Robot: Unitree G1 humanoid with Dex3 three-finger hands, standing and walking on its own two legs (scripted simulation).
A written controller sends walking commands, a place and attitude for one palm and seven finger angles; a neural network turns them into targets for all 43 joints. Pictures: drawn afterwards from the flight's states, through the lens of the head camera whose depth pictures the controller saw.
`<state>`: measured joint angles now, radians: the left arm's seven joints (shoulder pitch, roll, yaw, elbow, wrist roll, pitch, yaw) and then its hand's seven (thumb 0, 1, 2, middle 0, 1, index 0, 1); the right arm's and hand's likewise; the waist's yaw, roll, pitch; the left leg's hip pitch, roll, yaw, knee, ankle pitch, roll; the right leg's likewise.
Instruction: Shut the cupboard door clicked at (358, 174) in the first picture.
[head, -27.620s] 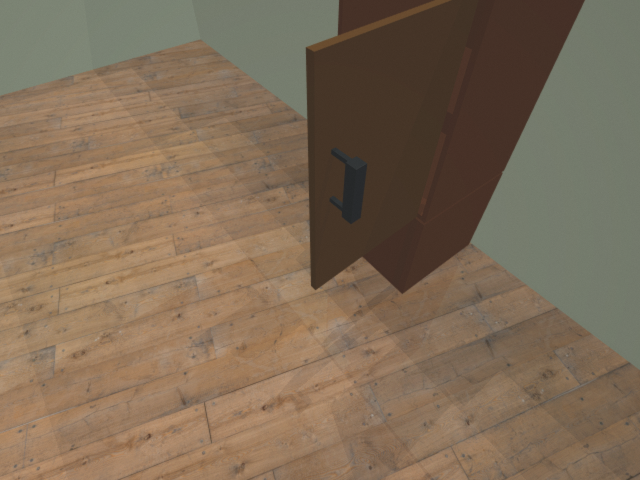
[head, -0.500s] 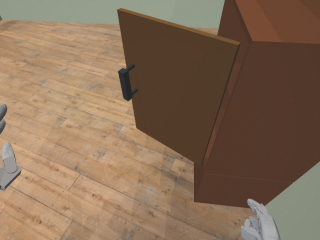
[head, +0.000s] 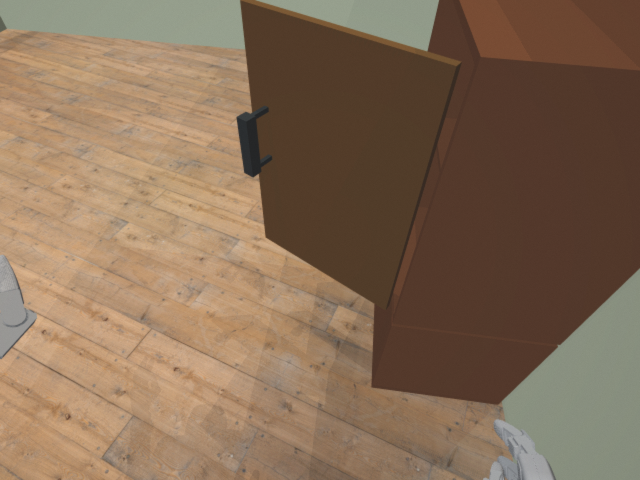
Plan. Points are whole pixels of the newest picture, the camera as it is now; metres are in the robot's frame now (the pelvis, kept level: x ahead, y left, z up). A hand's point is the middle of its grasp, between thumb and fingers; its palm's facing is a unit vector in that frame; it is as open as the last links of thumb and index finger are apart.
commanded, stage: step back with the hand held close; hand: left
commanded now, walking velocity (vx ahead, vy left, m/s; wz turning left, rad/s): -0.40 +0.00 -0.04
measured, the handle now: (257, 141) +0.73 +0.17 +0.02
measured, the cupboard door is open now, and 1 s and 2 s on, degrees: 61 61 61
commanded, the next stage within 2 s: stop stepping back and stand still in 0.62 s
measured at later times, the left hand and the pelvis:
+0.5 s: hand out of the picture +0.10 +0.27 +0.20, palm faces +0.59 -0.69 -0.42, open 7.4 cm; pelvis -0.06 -0.01 -0.01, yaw +8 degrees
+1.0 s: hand out of the picture +0.07 +0.23 +0.20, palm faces +0.36 -0.77 -0.53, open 7.4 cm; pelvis -0.15 -0.03 +0.01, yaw -2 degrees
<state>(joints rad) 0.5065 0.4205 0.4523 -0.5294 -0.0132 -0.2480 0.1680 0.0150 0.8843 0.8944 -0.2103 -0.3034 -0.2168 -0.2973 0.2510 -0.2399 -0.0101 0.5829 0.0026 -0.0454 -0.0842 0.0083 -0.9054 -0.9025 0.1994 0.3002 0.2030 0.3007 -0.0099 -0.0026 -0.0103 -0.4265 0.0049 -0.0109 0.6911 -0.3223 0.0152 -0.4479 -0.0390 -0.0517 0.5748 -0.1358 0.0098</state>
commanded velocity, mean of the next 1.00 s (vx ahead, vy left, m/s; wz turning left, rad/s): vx -0.22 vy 0.03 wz -0.11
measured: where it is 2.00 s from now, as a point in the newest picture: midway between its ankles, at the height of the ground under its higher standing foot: outside the picture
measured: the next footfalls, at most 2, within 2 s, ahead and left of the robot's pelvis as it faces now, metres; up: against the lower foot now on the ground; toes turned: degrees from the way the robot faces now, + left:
right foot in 0.76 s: -0.19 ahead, -0.12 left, +0.00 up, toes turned -1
left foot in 0.96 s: -0.08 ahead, +0.08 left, +0.00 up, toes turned +2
